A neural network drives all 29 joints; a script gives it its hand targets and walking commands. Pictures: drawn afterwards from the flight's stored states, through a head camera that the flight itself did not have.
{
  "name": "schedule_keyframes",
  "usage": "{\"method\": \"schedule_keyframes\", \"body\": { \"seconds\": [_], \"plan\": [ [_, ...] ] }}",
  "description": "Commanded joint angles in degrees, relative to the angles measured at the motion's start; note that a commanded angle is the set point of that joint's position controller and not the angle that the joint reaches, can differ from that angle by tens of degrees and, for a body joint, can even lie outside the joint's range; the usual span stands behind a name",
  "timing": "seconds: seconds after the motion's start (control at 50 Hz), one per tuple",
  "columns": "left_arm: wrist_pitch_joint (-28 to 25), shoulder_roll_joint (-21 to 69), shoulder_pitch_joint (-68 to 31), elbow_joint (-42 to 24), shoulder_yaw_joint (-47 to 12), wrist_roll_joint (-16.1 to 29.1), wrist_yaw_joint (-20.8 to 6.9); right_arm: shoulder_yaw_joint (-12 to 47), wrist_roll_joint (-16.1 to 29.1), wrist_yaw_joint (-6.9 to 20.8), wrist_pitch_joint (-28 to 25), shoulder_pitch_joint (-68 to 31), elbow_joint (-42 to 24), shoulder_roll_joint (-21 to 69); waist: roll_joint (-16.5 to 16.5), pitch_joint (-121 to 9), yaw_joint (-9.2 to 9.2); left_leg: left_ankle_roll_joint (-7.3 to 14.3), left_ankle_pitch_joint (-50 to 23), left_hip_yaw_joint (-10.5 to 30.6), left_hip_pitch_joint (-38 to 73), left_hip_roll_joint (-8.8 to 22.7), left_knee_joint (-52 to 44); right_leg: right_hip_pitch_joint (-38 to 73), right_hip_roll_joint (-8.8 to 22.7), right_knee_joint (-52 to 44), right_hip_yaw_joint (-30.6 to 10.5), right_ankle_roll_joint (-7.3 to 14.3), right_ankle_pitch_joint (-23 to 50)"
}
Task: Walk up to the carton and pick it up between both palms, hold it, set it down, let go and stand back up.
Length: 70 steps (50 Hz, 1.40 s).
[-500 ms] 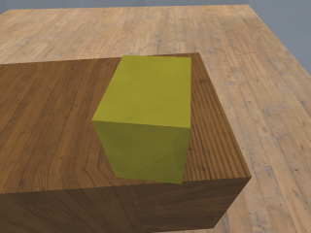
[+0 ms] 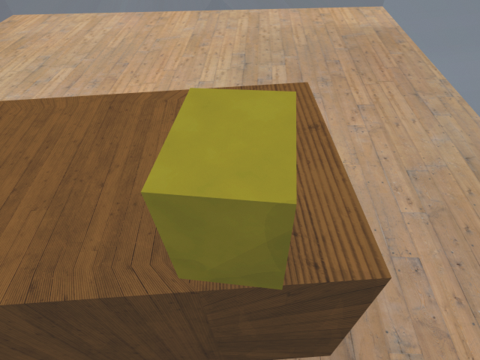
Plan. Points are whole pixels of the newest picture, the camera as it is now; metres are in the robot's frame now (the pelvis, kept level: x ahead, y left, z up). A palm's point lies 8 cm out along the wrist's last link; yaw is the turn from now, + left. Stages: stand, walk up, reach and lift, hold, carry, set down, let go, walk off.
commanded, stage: stand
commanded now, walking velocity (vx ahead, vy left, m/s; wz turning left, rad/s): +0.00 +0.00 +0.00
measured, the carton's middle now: (235, 187) +0.44 +0.03 +0.03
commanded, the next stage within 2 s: none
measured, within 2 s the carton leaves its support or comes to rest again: neither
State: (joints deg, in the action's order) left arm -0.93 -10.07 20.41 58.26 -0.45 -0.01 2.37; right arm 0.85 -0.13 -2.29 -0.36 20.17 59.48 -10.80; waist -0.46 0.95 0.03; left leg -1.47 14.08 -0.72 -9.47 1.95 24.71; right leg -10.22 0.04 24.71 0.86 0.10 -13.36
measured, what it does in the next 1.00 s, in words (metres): stands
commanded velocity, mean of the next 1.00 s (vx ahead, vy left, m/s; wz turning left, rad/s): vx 0.00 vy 0.00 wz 0.00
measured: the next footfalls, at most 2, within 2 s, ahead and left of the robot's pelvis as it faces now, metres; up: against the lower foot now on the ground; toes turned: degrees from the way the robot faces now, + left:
none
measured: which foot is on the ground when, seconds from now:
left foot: down 0.00-1.00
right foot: down 0.00-1.00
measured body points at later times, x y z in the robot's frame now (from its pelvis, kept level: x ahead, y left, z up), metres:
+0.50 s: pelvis +0.00 +0.00 +0.00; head +0.01 +0.00 +0.45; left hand -0.01 +0.23 -0.15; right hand -0.01 -0.23 -0.15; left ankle -0.01 +0.13 -0.74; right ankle +0.00 -0.12 -0.74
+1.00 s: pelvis +0.00 +0.00 +0.00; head +0.01 +0.00 +0.45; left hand -0.01 +0.23 -0.15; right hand -0.02 -0.23 -0.15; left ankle -0.01 +0.13 -0.74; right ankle +0.00 -0.12 -0.74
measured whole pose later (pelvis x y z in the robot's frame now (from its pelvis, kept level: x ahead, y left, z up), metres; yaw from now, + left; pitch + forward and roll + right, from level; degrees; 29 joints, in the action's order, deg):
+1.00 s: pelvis +0.00 +0.00 +0.00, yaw +0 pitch -1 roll +0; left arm -0.7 -9.6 19.8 60.3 -0.5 0.0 2.5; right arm 1.1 -0.1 -2.5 -0.5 20.0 60.5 -10.5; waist -0.3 1.8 -0.1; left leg -1.1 13.8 -1.1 -9.4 1.8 24.5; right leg -10.1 0.2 24.1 0.5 -0.2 -12.8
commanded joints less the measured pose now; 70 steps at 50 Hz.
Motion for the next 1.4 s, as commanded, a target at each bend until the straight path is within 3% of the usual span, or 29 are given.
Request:
{"method": "schedule_keyframes", "body": {
  "seconds": [0.0,0.08,0.22,0.62,1.38],
  "plan": [
    [-0.6,-7.0,4.3,-1.3,1.4,0.0,0.4,-1.4,-0.1,-0.4,-0.5,4.8,-0.9,-5.9,0.1,4.3,0.14,1.2,-4.9,3.3,-2.3,4.0,-5.0,-1.7,5.3,-5.1,-4.9,0.2,6.0],
    [-0.5,-6.5,4.2,-0.9,1.3,0.1,0.4,-1.4,-0.2,-0.4,-0.4,4.6,-0.9,-5.6,0.4,4.7,0.02,1.3,-4.1,3.3,-2.3,4.1,-5.2,-2.3,5.3,-5.5,-5.2,0.3,4.8],
    [-0.6,-6.2,3.8,-0.7,1.1,0.0,0.6,-1.1,0.0,-0.6,-0.7,4.2,-0.7,-5.9,0.6,3.1,-0.12,1.6,-7.6,3.3,-1.1,4.4,-4.5,-0.5,5.6,-4.8,-4.9,0.5,9.0],
    [-0.4,-6.1,3.4,0.1,1.2,0.0,0.5,-1.0,0.0,-0.6,-0.7,4.3,-0.4,-5.8,0.4,4.4,-0.08,1.6,-4.3,3.4,-1.8,4.2,-5.1,-1.9,5.3,-5.7,-5.1,0.3,4.6],
    [-0.4,-5.7,3.5,1.1,0.9,0.0,0.5,-1.0,0.1,-0.6,-0.8,4.5,-0.1,-5.4,0.4,4.2,-0.06,1.7,-5.3,3.4,-1.8,4.2,-5.3,-1.5,5.5,-5.2,-4.9,0.2,6.0]
  ]
}}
